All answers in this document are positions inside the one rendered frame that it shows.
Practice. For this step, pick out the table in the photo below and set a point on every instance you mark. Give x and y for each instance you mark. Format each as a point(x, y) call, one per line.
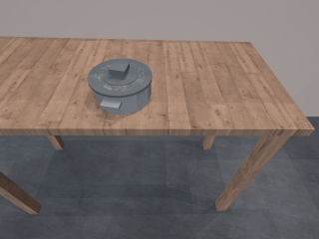
point(198, 88)

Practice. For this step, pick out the lid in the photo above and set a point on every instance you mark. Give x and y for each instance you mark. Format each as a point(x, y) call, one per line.
point(137, 79)

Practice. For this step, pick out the pot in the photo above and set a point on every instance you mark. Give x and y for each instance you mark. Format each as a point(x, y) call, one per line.
point(124, 106)

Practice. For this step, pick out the knob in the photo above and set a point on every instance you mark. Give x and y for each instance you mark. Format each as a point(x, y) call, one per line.
point(119, 69)

